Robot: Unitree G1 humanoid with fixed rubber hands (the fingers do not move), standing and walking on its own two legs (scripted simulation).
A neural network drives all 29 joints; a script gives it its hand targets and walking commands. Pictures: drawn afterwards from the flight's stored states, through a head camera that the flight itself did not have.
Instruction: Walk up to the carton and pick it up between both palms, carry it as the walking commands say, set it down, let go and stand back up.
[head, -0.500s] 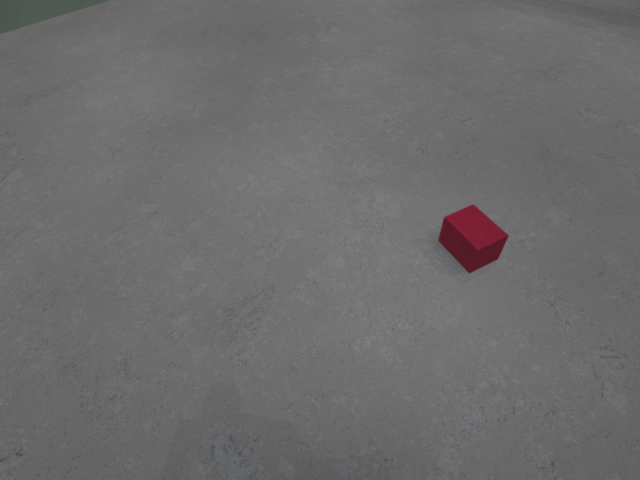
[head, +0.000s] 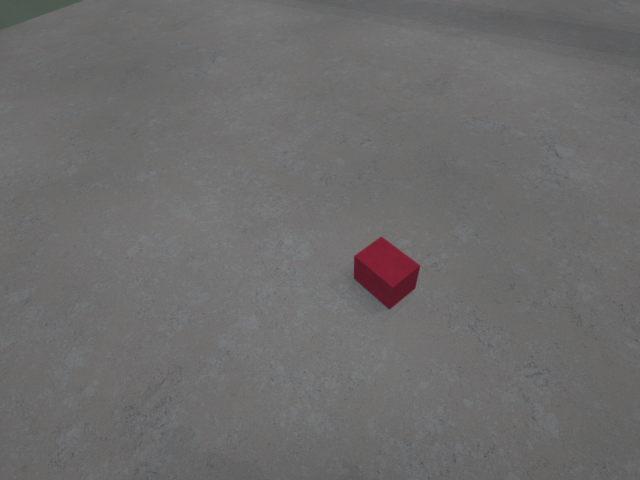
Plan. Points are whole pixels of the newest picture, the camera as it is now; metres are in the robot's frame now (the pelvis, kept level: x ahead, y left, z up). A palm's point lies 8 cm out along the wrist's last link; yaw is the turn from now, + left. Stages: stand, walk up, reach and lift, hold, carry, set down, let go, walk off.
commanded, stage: walk up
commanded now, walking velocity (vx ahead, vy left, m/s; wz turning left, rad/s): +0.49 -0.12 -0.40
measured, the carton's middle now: (385, 272) +0.96 -0.18 -0.70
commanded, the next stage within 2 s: none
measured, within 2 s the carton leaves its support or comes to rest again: neither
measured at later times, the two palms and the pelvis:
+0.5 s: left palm (174, 376) +0.34 +0.27 -0.14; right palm (540, 439) +0.22 -0.27 -0.11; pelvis +0.24 +0.02 +0.00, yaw -8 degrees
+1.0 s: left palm (246, 286) +0.48 +0.16 -0.09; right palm (557, 328) +0.40 -0.37 -0.13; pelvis +0.39 -0.10 +0.01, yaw -10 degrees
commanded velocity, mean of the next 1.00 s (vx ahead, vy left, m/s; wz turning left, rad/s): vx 0.39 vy -0.13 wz -0.15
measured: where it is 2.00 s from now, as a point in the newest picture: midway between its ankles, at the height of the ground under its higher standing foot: (380, 442)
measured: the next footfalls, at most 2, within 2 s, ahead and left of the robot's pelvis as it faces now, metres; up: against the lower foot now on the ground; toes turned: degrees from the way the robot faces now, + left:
left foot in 0.30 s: +0.27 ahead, +0.16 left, +0.00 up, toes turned +2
right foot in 0.68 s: +0.45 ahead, -0.18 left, +0.00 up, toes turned -15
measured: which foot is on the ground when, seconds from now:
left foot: up 0.00-0.28, down 0.30-0.70, up 0.72-1.00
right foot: down 0.00-0.30, up 0.32-0.66, down 0.68-1.00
